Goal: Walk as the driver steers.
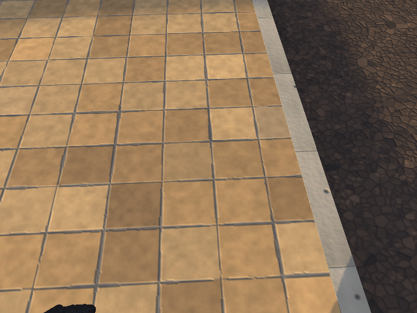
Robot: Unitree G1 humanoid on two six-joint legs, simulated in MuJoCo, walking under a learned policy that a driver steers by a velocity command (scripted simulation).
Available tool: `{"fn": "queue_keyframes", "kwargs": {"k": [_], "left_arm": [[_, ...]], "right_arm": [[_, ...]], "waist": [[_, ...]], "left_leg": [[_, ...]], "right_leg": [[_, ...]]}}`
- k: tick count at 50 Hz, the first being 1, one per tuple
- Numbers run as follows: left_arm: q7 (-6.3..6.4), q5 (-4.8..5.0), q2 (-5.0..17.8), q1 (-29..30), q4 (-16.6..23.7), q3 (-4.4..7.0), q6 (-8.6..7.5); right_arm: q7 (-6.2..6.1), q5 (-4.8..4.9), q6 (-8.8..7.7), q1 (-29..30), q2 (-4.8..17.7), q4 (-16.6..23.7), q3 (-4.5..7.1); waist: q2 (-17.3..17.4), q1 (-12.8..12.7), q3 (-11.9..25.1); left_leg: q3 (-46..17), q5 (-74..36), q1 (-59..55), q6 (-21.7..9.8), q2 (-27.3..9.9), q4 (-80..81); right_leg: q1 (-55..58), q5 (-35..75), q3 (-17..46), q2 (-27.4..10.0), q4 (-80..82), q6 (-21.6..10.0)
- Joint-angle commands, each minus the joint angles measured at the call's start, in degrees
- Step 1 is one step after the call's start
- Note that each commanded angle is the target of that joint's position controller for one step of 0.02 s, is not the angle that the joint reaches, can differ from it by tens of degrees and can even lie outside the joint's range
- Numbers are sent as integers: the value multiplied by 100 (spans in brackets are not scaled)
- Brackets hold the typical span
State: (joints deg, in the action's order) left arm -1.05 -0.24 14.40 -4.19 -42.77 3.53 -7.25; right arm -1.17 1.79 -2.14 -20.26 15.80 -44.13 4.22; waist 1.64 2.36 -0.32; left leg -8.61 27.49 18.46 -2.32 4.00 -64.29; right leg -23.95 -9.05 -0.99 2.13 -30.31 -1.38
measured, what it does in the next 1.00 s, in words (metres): walks ahead: left foot, then right foot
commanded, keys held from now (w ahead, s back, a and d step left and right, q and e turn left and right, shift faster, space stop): w+q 0.44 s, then w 0.10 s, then w+e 0.46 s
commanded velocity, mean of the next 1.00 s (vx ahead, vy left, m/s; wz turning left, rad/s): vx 0.50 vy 0.00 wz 0.24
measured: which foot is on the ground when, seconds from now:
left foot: up 0.00-0.42, down 0.44-1.00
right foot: down 0.00-0.44, up 0.46-0.98, down 1.00-1.00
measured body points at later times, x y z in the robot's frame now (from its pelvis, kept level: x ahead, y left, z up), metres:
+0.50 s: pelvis +0.25 +0.08 -0.01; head +0.29 +0.10 +0.44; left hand +0.20 +0.37 -0.14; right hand +0.53 -0.10 -0.08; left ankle +0.31 +0.18 -0.73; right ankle +0.11 -0.12 -0.66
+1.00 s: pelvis +0.53 +0.13 -0.01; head +0.57 +0.14 +0.44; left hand +0.68 +0.40 -0.11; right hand +0.63 -0.15 -0.13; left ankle +0.32 +0.18 -0.72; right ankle +0.68 +0.07 -0.73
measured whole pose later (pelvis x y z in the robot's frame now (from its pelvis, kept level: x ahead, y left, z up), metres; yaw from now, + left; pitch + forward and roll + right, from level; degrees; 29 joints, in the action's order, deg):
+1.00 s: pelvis +0.53 +0.13 -0.01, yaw +11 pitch +3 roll +1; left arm -4.0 0.9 15.1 -6.2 -40.6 2.4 -3.6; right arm -1.2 0.3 -2.7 -18.9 16.5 -45.7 3.9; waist -1.5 2.5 -0.4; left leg 9.1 28.0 -4.5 -0.4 0.3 -23.2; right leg -31.7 -4.4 -3.0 0.0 -32.9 -5.4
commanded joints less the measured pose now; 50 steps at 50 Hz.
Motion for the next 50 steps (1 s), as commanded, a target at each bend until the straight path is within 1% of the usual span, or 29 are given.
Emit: {"fn": "queue_keyframes", "kwargs": {"k": [1, 2, 3, 4, 6, 10, 13, 15, 17, 19, 20, 21, 22, 23, 24, 25, 26, 27, 28, 29, 31, 33, 37, 41, 45, 47, 48, 49, 50], "left_arm": [[37, -37, 580, -709, 116, 163, 84], [39, -68, 489, -634, 84, 123, 75], [29, -46, 493, -628, 40, 133, 56], [20, -12, 525, -661, -11, 150, 28], [23, 9, 701, -727, -97, 208, -10], [68, 0, 920, -837, -201, 266, 41], [105, 33, 1043, -1016, -284, 280, 113], [115, 73, 1139, -1191, -348, 298, 173], [117, 130, 1256, -1298, -399, 332, 248], [140, 182, 1420, -1246, -393, 378, 322], [165, 208, 1516, -1223, -378, 406, 360], [189, 234, 1533, -1141, -355, 405, 408], [222, 189, 1359, -1185, -311, 332, 404], [153, -111, 568, -1625, -39, 65, 311], [72, 18, 620, -1469, 94, -15, 74], [11, 289, 1103, -837, 164, 126, -29], [9, 304, 1038, -677, 230, 90, -71], [55, 166, 1001, -669, 143, 88, -53], [64, 105, 1030, -810, 64, 121, 19], [47, 118, 1004, -986, -8, 128, 112], [49, 119, 831, -1154, -120, 103, 267], [73, 101, 722, -897, -58, 72, 350], [12, 138, 602, -391, 47, 38, 329], [-106, 160, 464, 177, 273, -23, 292], [-279, 132, 429, 497, 577, -50, 262], [-332, 116, 540, 309, 663, -2, 268], [-327, 105, 675, 11, 647, 65, 290], [-302, 104, 895, -645, 533, 183, 309], [-223, 114, 1230, -1528, 367, 347, 323]], "right_arm": [[12, -82, -76, 433, 755, 657, 178], [53, -59, -42, 391, 642, 672, 182], [80, -13, -8, 328, 508, 703, 164], [93, -1, 28, 336, 398, 743, 139], [91, -35, 77, 514, 341, 882, 116], [166, -46, 53, 946, 303, 1029, 66], [279, -53, -6, 1541, 210, 1183, 8], [349, -40, -13, 1855, 194, 1308, -13], [409, -31, -6, 2040, 233, 1442, -6], [441, -54, 15, 1912, 397, 1501, 75], [435, -73, 37, 1601, 546, 1456, 156], [413, -66, 50, 827, 765, 1262, 296], [327, -47, 86, -206, 1138, 981, 499], [220, -21, 82, -440, 1794, 926, 605], [258, -48, -23, -539, 1679, 1125, 492], [308, -117, -92, -488, 1205, 991, 350], [311, -105, -130, -191, 1049, 964, 290], [303, -99, -142, 254, 852, 1005, 216], [293, -154, -159, 582, 658, 1055, 139], [283, -198, -185, 726, 590, 1070, 105], [264, -206, -282, 729, 646, 944, 108], [224, -234, -351, 589, 724, 780, 126], [145, -268, -380, 444, 713, 562, 102], [115, -235, -377, 236, 802, 333, 126], [69, -166, -233, 64, 872, 135, 173], [9, -137, -145, 214, 1014, 162, 209], [-35, -130, -101, 272, 1113, 190, 232], [-75, -130, -52, 356, 1164, 209, 234], [-116, -130, -60, 392, 1104, 245, 196]], "waist": [[-484, -509, 246], [-570, -371, 153], [-726, -306, 131], [-740, -289, 112], [-631, -277, 40], [-527, -396, -9], [-501, -632, -179], [-510, -748, -303], [-541, -752, -413], [-682, -541, -264], [-792, -321, -18], [-734, 145, 383], [-490, 633, 908], [1120, 228, 1356], [1140, 294, 2412], [462, 511, 1792], [354, 320, 1147], [-8, 68, 766], [83, -164, 584], [193, -308, 541], [187, -403, 457], [130, -340, 213], [115, -106, -48], [87, 172, -342], [90, 262, -430], [281, 68, -192], [434, -108, 87], [446, -489, 473], [243, -969, 947]], "left_leg": [[2, -753, 2493, 78, -799, -921], [22, -892, 2220, 46, -946, -748], [111, -940, 2085, 50, -1007, -621], [178, -974, 2093, 74, -1052, -518], [192, -1224, 2307, 145, -1121, -190], [332, -2229, 2434, 211, -1139, 899], [654, -2818, 2223, 154, -1045, 1849], [848, -2771, 2184, 102, -982, 2244], [1002, -2420, 2136, -18, -910, 2527], [1272, -1826, 1649, -236, -629, 2716], [1449, -1546, 1132, -368, -392, 2762], [1583, -1719, 112, -557, -111, 3109], [1262, -2033, -1597, -796, -84, 3332], [-1403, -2019, -3722, -1561, -1680, 3371], [-3909, -1073, -4354, -2285, -2482, 4433], [-3106, -1281, -3967, -1875, -2303, 4643], [-2286, -1725, -3137, -1677, -2110, 4622], [-1643, -2287, -2265, -1484, -1882, 4636], [-1170, -2821, -1608, -1386, -1716, 4761], [-935, -2995, -1211, -1345, -1623, 4930], [-468, -3379, -848, -1354, -1577, 5193], [-80, -3496, -770, -1291, -1551, 5401], [624, -3300, -1050, -968, -1413, 5561], [990, -3202, -1546, -825, -1600, 5637], [1169, -4066, -2432, -728, -1887, 5157], [1348, -5742, -2611, -575, -1888, 4570], [1437, -6825, -2646, -486, -1850, 4064], [1591, -7445, -2471, -355, -1730, 3155], [1723, -6828, -1637, -136, -1506, 1830]], "right_leg": [[2268, -520, 2349, -1942, 1520, -917], [1906, -145, 1868, -1745, 1671, -843], [1719, 56, 1569, -1672, 1808, -855], [1646, 280, 1329, -1661, 1915, -914], [1644, 728, 954, -1728, 2074, -1008], [1928, 1277, 179, -1683, 2152, -941], [2081, 1325, -325, -1615, 2120, -782], [2325, 1324, -497, -1704, 2067, -720], [2615, 1614, -623, -1843, 1929, -649], [2827, 3148, -844, -1890, 1374, -530], [2873, 4173, -965, -1867, 797, -468], [2683, 4734, -1143, -1729, -234, -351], [1690, 4035, -1224, -1516, -1678, -127], [-866, -892, -1113, -794, -3821, 193], [-1915, -2640, 232, -152, -4932, 216], [-2420, -2080, 521, -466, -5040, 122], [-2401, -1592, 432, -690, -4647, 45], [-2046, -1212, 409, -935, -4228, 76], [-1607, -980, 434, -1100, -3909, 110], [-1273, -829, 432, -1169, -3795, 140], [-1128, -526, 351, -1163, -3555, 243], [-1419, 12, 384, -1170, -3156, 332], [-1649, 1337, 470, -984, -1882, 302], [-1724, 1786, 334, -756, -877, 157], [-2035, 1031, 84, -603, -451, -86], [-1565, 388, -242, -336, -393, -282], [-1063, 78, -441, -112, -453, -396], [-160, 55, -557, 123, -339, -551], [1369, 512, -221, 94, -86, -803]]}}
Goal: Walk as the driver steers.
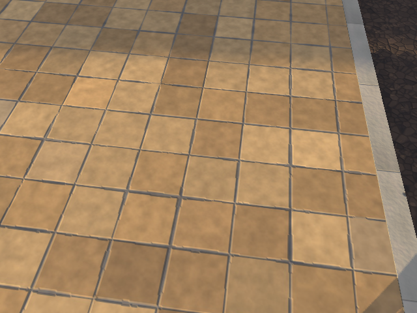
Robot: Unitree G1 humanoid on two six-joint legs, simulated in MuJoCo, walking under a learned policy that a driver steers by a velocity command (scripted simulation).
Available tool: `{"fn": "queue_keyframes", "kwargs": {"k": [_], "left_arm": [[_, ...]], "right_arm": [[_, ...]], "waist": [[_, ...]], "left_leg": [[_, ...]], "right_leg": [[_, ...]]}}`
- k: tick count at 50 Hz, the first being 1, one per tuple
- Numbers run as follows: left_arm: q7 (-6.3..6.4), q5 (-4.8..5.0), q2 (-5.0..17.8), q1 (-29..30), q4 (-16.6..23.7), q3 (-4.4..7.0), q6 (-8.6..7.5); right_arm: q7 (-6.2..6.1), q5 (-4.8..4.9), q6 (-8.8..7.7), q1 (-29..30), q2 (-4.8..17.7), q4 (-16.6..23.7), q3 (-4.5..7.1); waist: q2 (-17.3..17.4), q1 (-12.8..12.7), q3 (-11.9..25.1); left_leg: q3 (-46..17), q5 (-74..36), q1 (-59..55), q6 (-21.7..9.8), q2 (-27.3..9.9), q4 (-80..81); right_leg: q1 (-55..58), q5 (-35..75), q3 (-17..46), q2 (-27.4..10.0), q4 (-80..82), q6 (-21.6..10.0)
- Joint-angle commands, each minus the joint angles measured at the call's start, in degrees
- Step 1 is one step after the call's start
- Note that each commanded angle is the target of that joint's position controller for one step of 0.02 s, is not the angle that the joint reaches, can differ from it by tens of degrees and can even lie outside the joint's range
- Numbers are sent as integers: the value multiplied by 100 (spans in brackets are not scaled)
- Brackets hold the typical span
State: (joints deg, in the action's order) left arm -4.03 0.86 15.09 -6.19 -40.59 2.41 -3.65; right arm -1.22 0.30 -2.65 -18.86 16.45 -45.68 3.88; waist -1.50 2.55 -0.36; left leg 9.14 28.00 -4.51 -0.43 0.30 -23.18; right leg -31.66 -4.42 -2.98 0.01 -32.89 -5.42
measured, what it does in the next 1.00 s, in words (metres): walks ahead, turning right: left foot, then right foot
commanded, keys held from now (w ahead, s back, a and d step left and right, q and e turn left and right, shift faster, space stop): w+e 0.68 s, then w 0.28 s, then w+q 0.04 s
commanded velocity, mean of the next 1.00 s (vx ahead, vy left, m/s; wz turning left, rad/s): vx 0.50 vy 0.00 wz -0.47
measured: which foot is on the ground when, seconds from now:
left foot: down 0.00-0.02, up 0.04-0.44, down 0.46-1.00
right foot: down 0.00-0.46, up 0.48-0.96, down 0.98-1.00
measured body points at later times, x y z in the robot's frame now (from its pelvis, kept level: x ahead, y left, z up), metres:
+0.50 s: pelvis +0.30 +0.00 +0.01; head +0.32 +0.00 +0.46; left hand +0.43 +0.27 -0.11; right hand +0.44 -0.29 -0.06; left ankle +0.43 +0.09 -0.72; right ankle +0.13 -0.08 -0.70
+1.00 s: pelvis +0.52 -0.13 +0.00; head +0.56 -0.15 +0.45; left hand +0.85 -0.05 -0.06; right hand +0.36 -0.37 -0.13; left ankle +0.43 +0.09 -0.70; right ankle +0.57 -0.27 -0.72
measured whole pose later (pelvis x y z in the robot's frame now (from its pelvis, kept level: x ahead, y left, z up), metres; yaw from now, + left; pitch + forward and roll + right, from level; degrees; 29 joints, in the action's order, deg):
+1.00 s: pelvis +0.52 -0.13 +0.00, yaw -30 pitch +2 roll +1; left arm -2.5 0.3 14.5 -2.3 -33.7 2.2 -2.9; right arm 0.0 1.4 -3.1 -22.7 17.1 -51.3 3.5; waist -0.9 4.6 -2.0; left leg 7.6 25.8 0.0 1.9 -4.7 -31.0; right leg -28.9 -5.0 -1.7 -0.6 -32.9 -4.2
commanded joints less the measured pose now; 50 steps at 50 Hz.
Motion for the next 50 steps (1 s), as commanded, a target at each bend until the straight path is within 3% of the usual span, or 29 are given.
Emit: {"fn": "queue_keyframes", "kwargs": {"k": [1, 2, 3, 4, 5, 6, 7, 10, 14, 18, 21, 22, 23, 24, 25, 26, 27, 28, 29, 31, 35, 40, 43, 45, 47, 48, 49, 50], "left_arm": [[189, -16, 1809, -1959, 97, 628, -9], [167, 46, 1685, -1943, 154, 550, -50], [185, 20, 1314, -1888, 165, 454, -35], [212, 25, 1108, -1592, 206, 399, -31], [222, 25, 992, -1205, 289, 352, -17], [237, -17, 826, -920, 386, 292, -14], [254, -67, 800, -775, 480, 273, -5], [334, -45, 955, -735, 474, 320, -36], [445, 44, 1089, -986, 363, 368, 31], [478, 86, 1105, -1373, 242, 380, 129], [494, 58, 1073, -1323, 255, 385, 168], [491, 49, 986, -1222, 293, 363, 177], [476, 18, 760, -1190, 350, 286, 157], [460, -82, 391, -1269, 466, 153, 126], [453, 100, 231, -2009, 662, 84, 70], [472, 144, 849, -1913, 468, 199, 80], [463, 101, 1085, -1307, 540, 278, 114], [466, 46, 1002, -1036, 597, 277, 140], [441, 9, 934, -861, 673, 294, 139], [374, 87, 741, -937, 700, 286, 188], [361, 34, 458, -601, 831, 205, 254], [238, 8, 265, 96, 903, 90, 119], [146, 35, 243, 601, 1054, 60, 59], [109, 42, 336, 717, 1140, 92, 42], [106, -13, 540, 285, 1060, 203, 34], [135, -32, 737, -484, 822, 333, 41], [216, -59, 1062, -1377, 577, 483, 67], [313, -163, 1713, -1996, 504, 595, 83]], "right_arm": [[-74, -135, -131, -242, 497, 632, 49], [52, -159, -340, -297, 291, 698, -89], [168, 81, -496, 266, 725, 798, 20], [200, 164, -572, 661, 736, 940, -10], [168, 54, -591, 809, 688, 963, -12], [127, -62, -541, 795, 762, 952, 47], [123, -89, -465, 675, 747, 959, 64], [68, -142, -305, 566, 548, 946, 13], [81, -130, -319, 1414, 293, 1107, -105], [187, 0, -414, 1962, 443, 1232, -61], [230, 34, -492, 1731, 676, 1203, 63], [216, 28, -519, 1361, 735, 1103, 120], [176, -42, -549, 816, 908, 1020, 206], [120, -123, -549, -46, 1243, 960, 294], [172, -164, -459, -387, 1608, 730, 389], [191, -44, -437, -210, 1027, 862, 271], [156, -25, -398, -24, 747, 891, 191], [150, -79, -367, 213, 665, 909, 142], [141, -95, -345, 366, 548, 858, 107], [123, -110, -371, 464, 451, 778, 76], [119, -80, -410, 359, 665, 520, 154], [132, -1, -331, 250, 848, 236, 170], [141, 105, -251, -92, 993, 2, 196], [144, 158, -183, -196, 1073, -128, 218], [115, 197, -119, -104, 1196, -196, 241], [92, 205, -91, -63, 1165, -228, 215], [73, 142, -108, -119, 963, -216, 120], [126, -22, -192, -520, 285, 24, -125]], "waist": [[-687, -877, 1733], [-1129, -738, 2531], [-633, -1008, 2101], [-266, -913, 1314], [213, -638, 729], [211, -421, 456], [39, -255, 353], [-76, -116, 243], [-258, -446, 156], [-399, -688, 199], [-591, -472, 214], [-623, -245, 296], [-530, 33, 683], [232, 334, 1472], [2339, -68, 1925], [1517, 95, 1422], [963, 247, 780], [574, 162, 452], [569, 78, 177], [860, -89, 71], [623, -93, -68], [497, 81, -194], [509, 223, -328], [610, 159, -366], [751, -218, -58], [692, -658, 402], [545, -1050, 975], [-801, -945, 1865]], "left_leg": [[-57, -3494, 2874, 42, -421, -4547], [-1194, 511, 4402, 186, 525, -5845], [-1738, 211, 5030, 47, 91, -6033], [-1605, -261, 5162, -46, -164, -5631], [-1501, -567, 4959, -44, -388, -5032], [-1467, -760, 4551, 5, -547, -4597], [-1456, -859, 4231, 69, -594, -4422], [-1259, -1176, 3985, 345, -588, -3649], [-1149, -2752, 3590, 496, -298, -1827], [-1265, -3094, 3274, 451, -24, -817], [-1377, -2515, 2888, 210, -3, -461], [-1298, -2503, 2386, 70, -1, -241], [-1475, -2442, 1423, -160, -300, -226], [-2515, -2108, -19, -522, -1350, -263], [-5244, -632, -1395, -1394, -2430, 356], [-5355, 440, -1108, -1276, -2390, 572], [-4384, 174, -494, -1043, -2146, 590], [-3677, -637, 120, -936, -1902, 657], [-3170, -1246, 545, -925, -1694, 773], [-2456, -1767, 996, -897, -1467, 1033], [-1735, -2623, 1047, -1096, -1555, 1329], [-902, -3136, 922, -990, -1362, 1393], [-800, -3194, 651, -939, -1487, 1342], [-807, -3649, 315, -882, -1647, 1160], [-625, -5250, 151, -742, -1623, 471], [-375, -5964, 360, -600, -1435, -408], [-290, -5268, 1328, -390, -1183, -1662], [-284, -1855, 3640, 5, -341, -4049]], "right_leg": [[4433, 244, 2393, -1158, 132, -1266], [5609, -405, 5107, -1969, 1121, -2047], [5436, -960, 4490, -1796, 1356, -1690], [4590, -915, 3697, -1578, 1429, -1436], [3595, -440, 3134, -1353, 1529, -1269], [2872, 119, 2738, -1169, 1667, -1195], [2394, 408, 2589, -1044, 1806, -1209], [1685, 1155, 2058, -830, 1960, -1232], [1382, 730, 1583, -398, 1820, -843], [1826, 70, 2114, -564, 1455, -691], [2222, -142, 2681, -754, 965, -524], [2170, -81, 2693, -645, 684, -412], [1921, 15, 2474, -376, -35, -219], [1209, -976, 1889, 45, -1676, 19], [-759, -3048, 1264, 605, -3359, 304], [-1365, -2750, 1411, 144, -4068, 396], [-1506, -2199, 1260, -21, -4235, 440], [-1325, -1799, 1121, -199, -4147, 480], [-1250, -1543, 1113, -340, -3905, 504], [-904, -1328, 994, -529, -3649, 529], [-1152, -935, 905, -615, -2960, 652], [-770, 270, 592, -483, -1189, 575], [-524, 292, 317, -375, -486, 454], [-413, -92, 233, -297, -193, 285], [433, -367, 3, -19, 141, 43], [1594, -59, -152, 188, 430, -130], [3233, 233, 279, -140, 253, -326], [5478, -191, 2890, -1862, 407, -1118]]}}
Next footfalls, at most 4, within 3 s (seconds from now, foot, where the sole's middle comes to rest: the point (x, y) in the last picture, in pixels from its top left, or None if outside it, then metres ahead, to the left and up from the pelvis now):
0.46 left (184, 312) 0.46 0.08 -0.75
0.98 right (297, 264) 0.60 -0.29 -0.75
1.52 left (253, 173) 0.98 -0.19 -0.75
1.98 right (302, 148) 1.09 -0.40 -0.75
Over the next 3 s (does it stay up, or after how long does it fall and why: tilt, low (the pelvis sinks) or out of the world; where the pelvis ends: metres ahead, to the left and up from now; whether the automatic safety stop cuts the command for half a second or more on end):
stays up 1.01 -0.29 0.02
